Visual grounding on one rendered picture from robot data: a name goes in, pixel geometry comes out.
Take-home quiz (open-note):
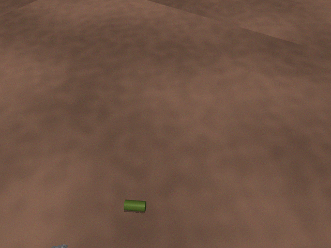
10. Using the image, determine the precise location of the can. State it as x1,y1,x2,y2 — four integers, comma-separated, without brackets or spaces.
124,200,146,212

